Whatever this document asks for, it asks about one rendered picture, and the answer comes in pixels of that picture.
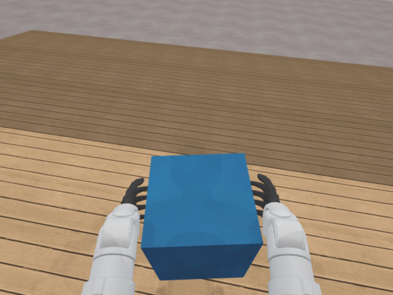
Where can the left robot hand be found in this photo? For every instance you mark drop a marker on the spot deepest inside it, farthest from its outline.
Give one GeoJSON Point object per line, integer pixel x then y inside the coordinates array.
{"type": "Point", "coordinates": [131, 193]}

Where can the left robot forearm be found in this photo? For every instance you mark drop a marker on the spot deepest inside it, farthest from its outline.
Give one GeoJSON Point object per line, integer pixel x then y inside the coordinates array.
{"type": "Point", "coordinates": [115, 254]}

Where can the carton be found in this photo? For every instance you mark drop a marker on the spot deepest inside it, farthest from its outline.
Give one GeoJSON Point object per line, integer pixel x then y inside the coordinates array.
{"type": "Point", "coordinates": [200, 219]}

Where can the right robot forearm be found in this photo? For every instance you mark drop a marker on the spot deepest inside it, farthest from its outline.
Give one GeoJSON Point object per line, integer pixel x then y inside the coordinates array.
{"type": "Point", "coordinates": [288, 253]}

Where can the right robot hand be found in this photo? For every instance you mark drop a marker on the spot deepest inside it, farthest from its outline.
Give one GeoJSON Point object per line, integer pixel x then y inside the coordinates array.
{"type": "Point", "coordinates": [269, 195]}

